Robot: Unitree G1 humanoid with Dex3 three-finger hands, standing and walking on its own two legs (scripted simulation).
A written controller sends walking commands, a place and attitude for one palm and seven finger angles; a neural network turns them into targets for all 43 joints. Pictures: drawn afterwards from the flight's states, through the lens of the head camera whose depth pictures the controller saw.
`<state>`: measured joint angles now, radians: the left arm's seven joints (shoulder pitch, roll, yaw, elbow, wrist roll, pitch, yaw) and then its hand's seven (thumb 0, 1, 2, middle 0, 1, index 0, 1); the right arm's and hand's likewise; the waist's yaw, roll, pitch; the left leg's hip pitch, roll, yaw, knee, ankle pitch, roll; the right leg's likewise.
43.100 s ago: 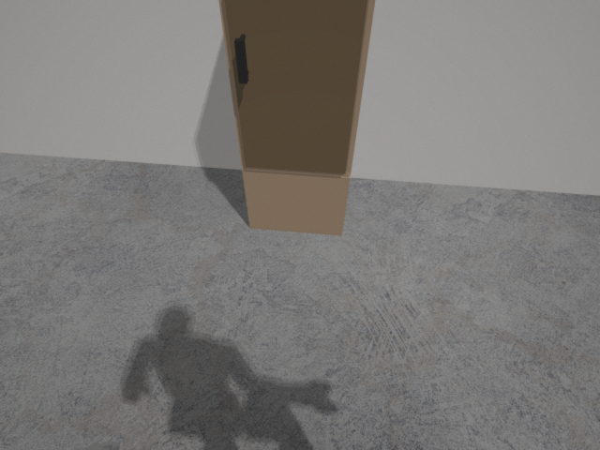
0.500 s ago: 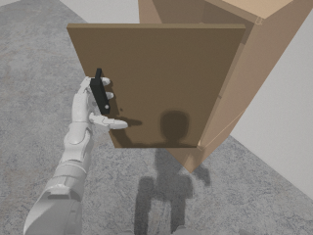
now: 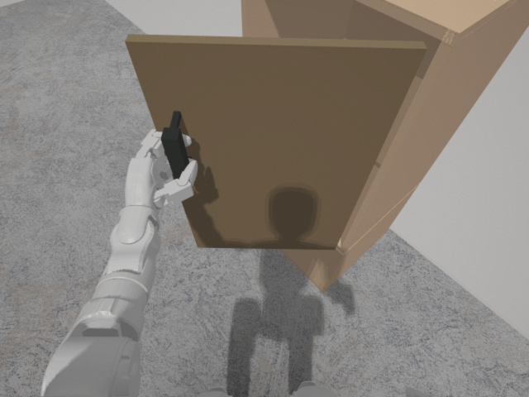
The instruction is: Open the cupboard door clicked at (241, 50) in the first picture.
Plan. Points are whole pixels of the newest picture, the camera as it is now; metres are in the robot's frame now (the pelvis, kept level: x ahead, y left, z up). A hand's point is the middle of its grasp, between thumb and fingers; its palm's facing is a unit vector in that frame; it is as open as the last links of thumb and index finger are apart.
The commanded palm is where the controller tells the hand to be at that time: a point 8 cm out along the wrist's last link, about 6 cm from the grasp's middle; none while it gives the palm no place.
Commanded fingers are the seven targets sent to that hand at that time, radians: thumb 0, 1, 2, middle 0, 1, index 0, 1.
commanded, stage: close the thumb around the handle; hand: left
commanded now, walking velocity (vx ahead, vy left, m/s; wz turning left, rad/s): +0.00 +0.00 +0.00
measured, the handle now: (181, 151) +0.49 +0.13 +0.07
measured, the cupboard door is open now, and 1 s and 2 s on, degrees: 48 79 85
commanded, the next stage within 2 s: pull the door open along its arc in 0.04 s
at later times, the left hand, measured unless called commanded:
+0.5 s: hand (193, 220) +0.35 +0.10 +0.07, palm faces -0.04 -1.00 +0.02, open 6.6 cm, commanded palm +0.30 +0.16 +0.08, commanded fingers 0.00 0.90 0.90 -0.40 -1.35 -0.40 -1.35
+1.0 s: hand (232, 282) +0.26 +0.04 +0.08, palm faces +0.30 -0.95 +0.02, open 6.7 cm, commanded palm +0.17 +0.07 +0.08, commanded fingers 0.00 0.90 0.90 -0.40 -1.35 -0.40 -1.35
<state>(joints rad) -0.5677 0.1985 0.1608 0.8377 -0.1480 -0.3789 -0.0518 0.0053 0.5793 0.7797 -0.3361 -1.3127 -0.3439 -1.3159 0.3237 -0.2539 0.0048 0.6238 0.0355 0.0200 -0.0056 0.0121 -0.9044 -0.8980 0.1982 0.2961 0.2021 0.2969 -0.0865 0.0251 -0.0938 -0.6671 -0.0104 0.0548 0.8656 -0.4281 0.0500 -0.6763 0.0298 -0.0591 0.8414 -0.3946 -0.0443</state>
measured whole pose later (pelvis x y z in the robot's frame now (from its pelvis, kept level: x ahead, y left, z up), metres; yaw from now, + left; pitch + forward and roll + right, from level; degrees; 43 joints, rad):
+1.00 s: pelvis +0.03 -0.04 +0.01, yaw +2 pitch +6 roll +1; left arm 0.42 -0.04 -0.28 -0.17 0.00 -0.12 0.44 0.04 0.59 0.69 -0.30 -1.24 -0.35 -1.32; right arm 0.17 -0.16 0.05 0.45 -0.02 0.04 0.02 0.02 -0.90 -0.90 0.20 0.30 0.20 0.30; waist -0.03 0.05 -0.12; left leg -0.46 0.01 0.00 0.81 -0.45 -0.01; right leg -0.47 0.05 -0.11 0.79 -0.44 -0.10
